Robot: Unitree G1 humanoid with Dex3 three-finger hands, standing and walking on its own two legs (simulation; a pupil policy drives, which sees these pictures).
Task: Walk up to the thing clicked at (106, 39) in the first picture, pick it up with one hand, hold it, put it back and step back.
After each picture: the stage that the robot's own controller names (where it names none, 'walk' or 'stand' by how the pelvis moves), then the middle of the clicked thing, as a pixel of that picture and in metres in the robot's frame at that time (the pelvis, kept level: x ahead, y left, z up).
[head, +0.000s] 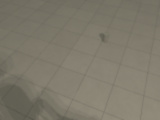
stand; (105, 37) +1.50 -0.26 -0.72
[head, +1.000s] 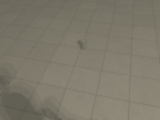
walk; (83, 44) +1.39 +0.10 -0.70
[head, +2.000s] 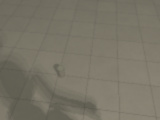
walk; (61, 71) +0.90 +0.26 -0.71
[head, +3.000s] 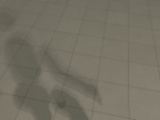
walk; (61, 102) +0.56 +0.19 -0.69
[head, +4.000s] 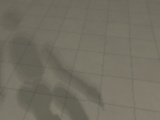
stand; out of the picture +0.38 +0.18 -0.69
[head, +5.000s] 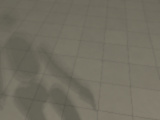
stand; out of the picture +0.35 +0.17 -0.73
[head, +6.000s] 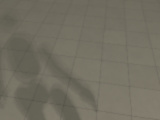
stand; out of the picture +0.35 +0.19 -0.73
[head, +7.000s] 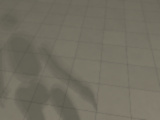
stand; out of the picture +0.33 +0.19 -0.73
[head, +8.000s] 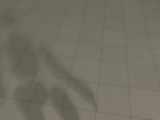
stand; out of the picture +0.33 +0.19 -0.73
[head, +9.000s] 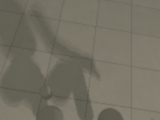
go down; (46, 93) +0.38 +0.19 -0.51
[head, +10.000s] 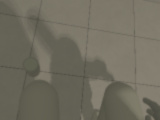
go down; (32, 67) +0.42 +0.22 -0.32
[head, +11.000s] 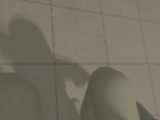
close in; out of the picture +0.39 +0.26 -0.23
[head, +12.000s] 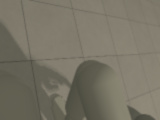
close; out of the picture +0.40 +0.27 -0.22
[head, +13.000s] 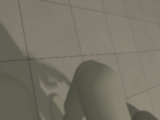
lift; out of the picture +0.39 +0.27 -0.22
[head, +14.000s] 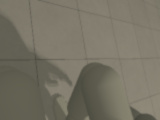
lift; out of the picture +0.35 +0.26 -0.22
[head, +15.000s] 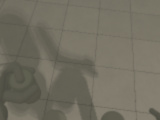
lift; (26, 87) +0.32 +0.19 +0.00
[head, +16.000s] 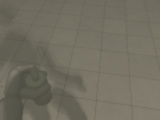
hold; (39, 88) +0.33 +0.16 +0.02
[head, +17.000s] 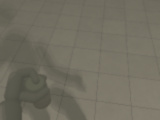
hold; (38, 92) +0.32 +0.17 +0.00
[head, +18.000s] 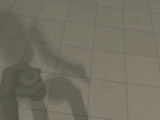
crouch; (33, 85) +0.35 +0.17 -0.06
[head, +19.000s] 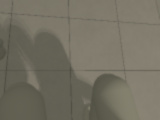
lower; out of the picture +0.46 +0.26 -0.10
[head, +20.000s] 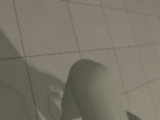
lower; out of the picture +0.41 +0.29 -0.22
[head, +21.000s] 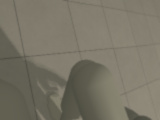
lower; out of the picture +0.41 +0.29 -0.22
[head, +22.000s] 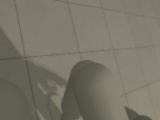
lower; out of the picture +0.41 +0.29 -0.22
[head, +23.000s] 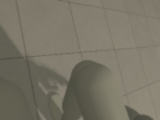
lower; out of the picture +0.40 +0.29 -0.22
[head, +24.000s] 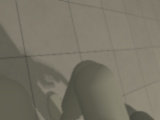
open; out of the picture +0.39 +0.28 -0.23
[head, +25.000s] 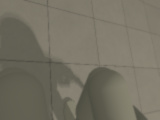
stand; out of the picture +0.40 +0.27 -0.24
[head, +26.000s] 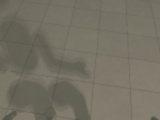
stand; (50, 114) +0.38 +0.19 -0.60
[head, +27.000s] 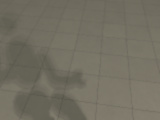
stand; out of the picture +0.37 +0.19 -0.66
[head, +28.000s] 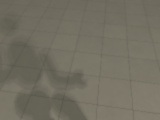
stand; out of the picture +0.37 +0.19 -0.67
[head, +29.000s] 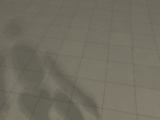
stand; out of the picture +0.40 +0.17 -0.72
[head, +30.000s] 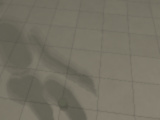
walk; (63, 104) +0.47 +0.16 -0.70
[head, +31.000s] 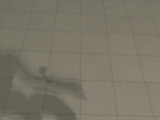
walk; (49, 76) +0.70 +0.25 -0.70
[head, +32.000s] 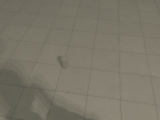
stand; (64, 62) +1.02 +0.23 -0.70
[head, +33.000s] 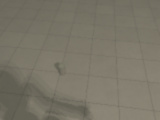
stand; (62, 69) +0.98 +0.23 -0.72
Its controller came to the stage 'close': yes
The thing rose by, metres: 0.71
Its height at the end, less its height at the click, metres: +0.00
